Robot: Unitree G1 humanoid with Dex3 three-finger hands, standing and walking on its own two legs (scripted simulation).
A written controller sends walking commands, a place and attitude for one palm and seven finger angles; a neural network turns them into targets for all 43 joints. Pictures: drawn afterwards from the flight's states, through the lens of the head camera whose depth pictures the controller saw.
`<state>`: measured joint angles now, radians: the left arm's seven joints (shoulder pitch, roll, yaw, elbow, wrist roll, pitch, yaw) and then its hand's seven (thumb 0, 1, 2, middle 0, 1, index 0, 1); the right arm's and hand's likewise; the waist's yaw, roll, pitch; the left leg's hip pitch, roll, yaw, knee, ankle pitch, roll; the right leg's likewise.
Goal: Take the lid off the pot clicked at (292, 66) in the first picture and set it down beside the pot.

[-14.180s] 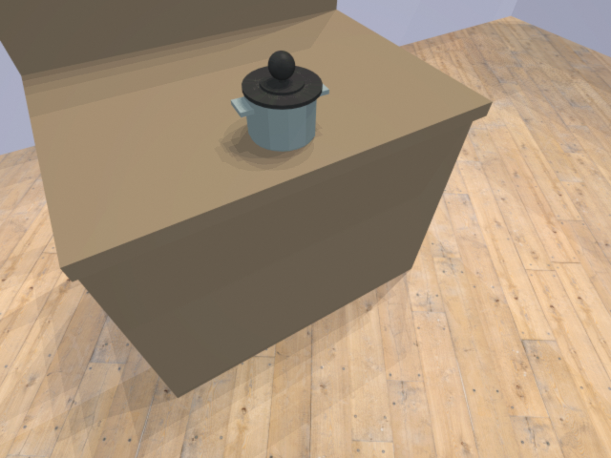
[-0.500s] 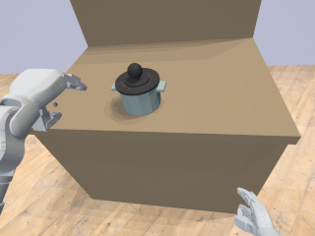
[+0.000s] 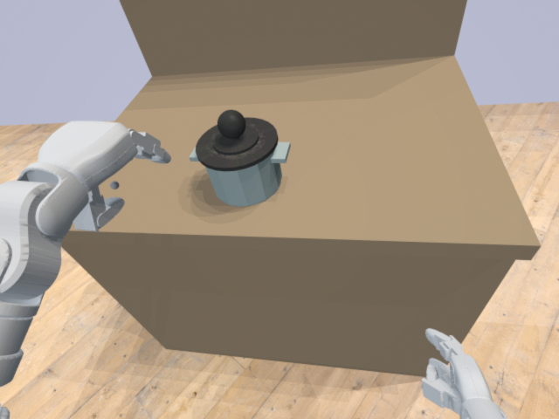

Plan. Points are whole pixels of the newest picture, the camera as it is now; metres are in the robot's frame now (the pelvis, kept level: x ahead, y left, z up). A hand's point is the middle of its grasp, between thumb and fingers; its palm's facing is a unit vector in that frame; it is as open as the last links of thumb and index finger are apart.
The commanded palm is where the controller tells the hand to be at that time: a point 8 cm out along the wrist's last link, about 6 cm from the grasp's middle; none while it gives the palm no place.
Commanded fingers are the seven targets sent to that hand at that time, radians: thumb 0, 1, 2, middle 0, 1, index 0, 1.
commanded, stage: move the open hand above the knob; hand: left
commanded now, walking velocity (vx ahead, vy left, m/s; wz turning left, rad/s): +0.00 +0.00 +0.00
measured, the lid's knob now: (231, 124) +0.56 +0.15 +0.15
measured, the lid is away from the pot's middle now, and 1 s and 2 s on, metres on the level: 0.00 0.00 0.00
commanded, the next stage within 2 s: none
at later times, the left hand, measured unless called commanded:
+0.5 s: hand (141, 148) +0.39 +0.21 +0.23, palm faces -0.05 +0.00 -1.00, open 9.9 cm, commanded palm +0.36 +0.21 +0.29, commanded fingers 0.00 -0.38 1.70 -0.88 -0.08 -0.88 -0.08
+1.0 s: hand (186, 104) +0.47 +0.17 +0.24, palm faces -0.08 +0.00 -1.00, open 9.9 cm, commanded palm +0.44 +0.18 +0.29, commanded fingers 0.00 -0.38 1.70 -0.88 -0.08 -0.88 -0.08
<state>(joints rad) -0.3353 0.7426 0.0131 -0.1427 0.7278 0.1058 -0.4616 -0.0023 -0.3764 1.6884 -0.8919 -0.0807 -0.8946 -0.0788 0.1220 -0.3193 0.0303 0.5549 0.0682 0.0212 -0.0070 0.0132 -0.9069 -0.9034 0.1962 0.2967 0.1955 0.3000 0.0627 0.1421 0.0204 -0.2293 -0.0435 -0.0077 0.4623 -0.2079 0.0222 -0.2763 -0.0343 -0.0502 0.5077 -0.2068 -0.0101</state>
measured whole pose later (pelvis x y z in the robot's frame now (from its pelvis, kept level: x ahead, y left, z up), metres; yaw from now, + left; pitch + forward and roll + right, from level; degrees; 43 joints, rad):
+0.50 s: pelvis +0.01 +0.01 +0.00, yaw +0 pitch +0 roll +1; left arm -0.58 0.66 -0.09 0.06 0.78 0.21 -0.48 0.00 -0.38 1.70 -0.89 -0.08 -0.89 -0.08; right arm 0.11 -0.30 0.04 0.57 0.08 0.08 0.03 0.01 -0.91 -0.90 0.20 0.30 0.20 0.30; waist 0.04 0.13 0.00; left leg -0.24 -0.06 -0.01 0.45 -0.22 0.04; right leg -0.29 -0.05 -0.05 0.50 -0.22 0.00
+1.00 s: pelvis +0.03 +0.02 +0.00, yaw +0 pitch +2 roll +1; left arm -0.94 0.57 -0.23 0.42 0.84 0.25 -0.46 0.00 -0.38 1.70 -0.89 -0.08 -0.90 -0.08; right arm 0.15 -0.29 0.04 0.62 0.08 0.09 0.01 0.01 -0.91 -0.90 0.20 0.30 0.20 0.30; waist -0.02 0.11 -0.01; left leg -0.25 -0.07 0.00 0.43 -0.23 0.05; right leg -0.30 -0.06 -0.04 0.49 -0.23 0.01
